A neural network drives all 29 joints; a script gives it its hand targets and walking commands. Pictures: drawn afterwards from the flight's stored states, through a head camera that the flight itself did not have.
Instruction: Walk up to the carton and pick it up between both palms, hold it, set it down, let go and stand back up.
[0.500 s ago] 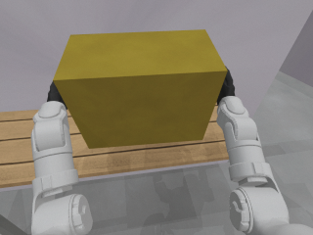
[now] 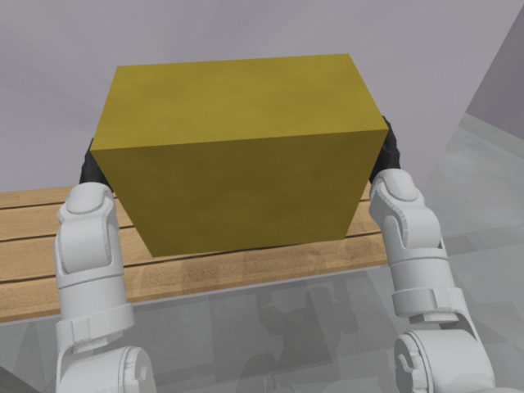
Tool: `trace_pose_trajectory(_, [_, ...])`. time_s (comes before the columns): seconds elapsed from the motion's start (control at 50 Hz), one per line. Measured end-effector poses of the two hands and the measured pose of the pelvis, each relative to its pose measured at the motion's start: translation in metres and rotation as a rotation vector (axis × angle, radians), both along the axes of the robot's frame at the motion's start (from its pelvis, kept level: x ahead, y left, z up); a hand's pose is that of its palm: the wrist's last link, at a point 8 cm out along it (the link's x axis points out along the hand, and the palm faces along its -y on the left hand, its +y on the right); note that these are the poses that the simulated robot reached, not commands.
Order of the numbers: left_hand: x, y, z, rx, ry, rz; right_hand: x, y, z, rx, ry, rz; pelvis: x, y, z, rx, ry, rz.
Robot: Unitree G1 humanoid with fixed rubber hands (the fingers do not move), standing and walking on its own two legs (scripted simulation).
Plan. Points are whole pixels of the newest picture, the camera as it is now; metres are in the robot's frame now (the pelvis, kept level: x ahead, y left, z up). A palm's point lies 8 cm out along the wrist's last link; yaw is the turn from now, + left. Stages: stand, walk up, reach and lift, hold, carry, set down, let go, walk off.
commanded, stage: hold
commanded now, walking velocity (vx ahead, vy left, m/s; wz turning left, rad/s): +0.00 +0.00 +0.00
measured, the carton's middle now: (243, 162) +0.38 +0.00 +0.18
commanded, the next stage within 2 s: none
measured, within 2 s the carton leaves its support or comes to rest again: neither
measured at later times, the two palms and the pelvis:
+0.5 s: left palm (89, 174) +0.35 +0.21 +0.19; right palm (376, 158) +0.35 -0.19 +0.20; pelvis +0.00 +0.00 +0.00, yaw +1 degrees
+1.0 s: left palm (97, 181) +0.35 +0.20 +0.18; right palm (379, 163) +0.35 -0.20 +0.20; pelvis +0.00 +0.00 +0.00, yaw +0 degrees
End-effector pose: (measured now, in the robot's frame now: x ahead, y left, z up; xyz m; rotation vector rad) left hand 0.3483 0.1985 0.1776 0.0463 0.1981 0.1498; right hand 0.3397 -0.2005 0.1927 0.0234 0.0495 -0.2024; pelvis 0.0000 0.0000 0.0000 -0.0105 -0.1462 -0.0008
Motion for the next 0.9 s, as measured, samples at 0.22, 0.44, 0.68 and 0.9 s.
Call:
trace_pose_trajectory(0.22, [-0.003,0.003,0.008,-0.010,-0.002,0.018,0.003,0.003,0.008,0.003,-0.004,0.011,-0.011,-0.005,0.000,0.008,0.017,0.007])
trace_pose_trajectory(0.44, [0.004,0.009,0.016,-0.001,-0.009,0.021,0.010,0.009,0.010,0.004,-0.008,0.017,-0.008,-0.004,0.000,0.006,0.020,0.015])
trace_pose_trajectory(0.68, [0.009,0.004,0.005,0.013,0.007,0.000,0.009,0.004,-0.001,0.009,0.008,-0.001,0.001,0.000,0.000,0.001,0.010,0.013])
trace_pose_trajectory(0.9, [0.004,0.001,0.002,0.007,-0.007,0.003,0.006,0.001,0.001,0.003,-0.009,0.003,0.002,0.000,0.000,0.000,0.015,0.004])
